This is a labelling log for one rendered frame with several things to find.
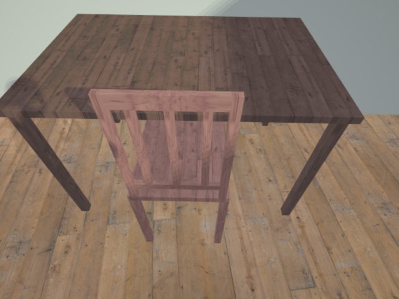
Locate chair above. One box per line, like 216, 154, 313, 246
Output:
88, 89, 244, 243

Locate table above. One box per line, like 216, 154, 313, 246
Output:
0, 14, 365, 216

